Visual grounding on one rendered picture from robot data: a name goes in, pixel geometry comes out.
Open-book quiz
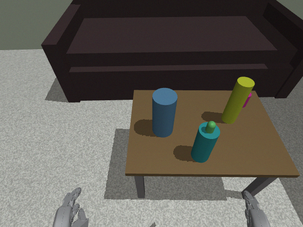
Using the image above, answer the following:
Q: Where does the coffee table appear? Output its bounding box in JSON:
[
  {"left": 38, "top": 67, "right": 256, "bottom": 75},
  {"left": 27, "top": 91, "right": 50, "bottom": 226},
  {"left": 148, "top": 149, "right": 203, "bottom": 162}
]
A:
[{"left": 125, "top": 90, "right": 300, "bottom": 199}]

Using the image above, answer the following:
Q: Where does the right robot hand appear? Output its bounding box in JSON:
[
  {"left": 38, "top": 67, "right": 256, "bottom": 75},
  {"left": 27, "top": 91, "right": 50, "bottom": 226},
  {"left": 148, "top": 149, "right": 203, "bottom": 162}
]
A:
[{"left": 243, "top": 191, "right": 271, "bottom": 227}]

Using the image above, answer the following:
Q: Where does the sofa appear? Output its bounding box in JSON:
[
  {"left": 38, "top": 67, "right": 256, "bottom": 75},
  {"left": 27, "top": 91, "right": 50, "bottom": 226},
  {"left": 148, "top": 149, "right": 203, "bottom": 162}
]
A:
[{"left": 41, "top": 0, "right": 303, "bottom": 103}]

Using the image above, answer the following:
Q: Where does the left robot hand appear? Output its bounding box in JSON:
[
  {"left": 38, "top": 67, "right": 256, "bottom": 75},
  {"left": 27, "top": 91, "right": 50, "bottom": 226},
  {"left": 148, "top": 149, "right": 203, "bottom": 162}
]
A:
[{"left": 53, "top": 187, "right": 89, "bottom": 227}]

